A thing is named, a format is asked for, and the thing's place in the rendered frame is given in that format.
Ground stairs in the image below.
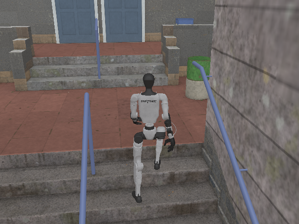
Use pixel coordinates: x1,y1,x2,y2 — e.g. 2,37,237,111
27,54,168,91
0,143,222,224

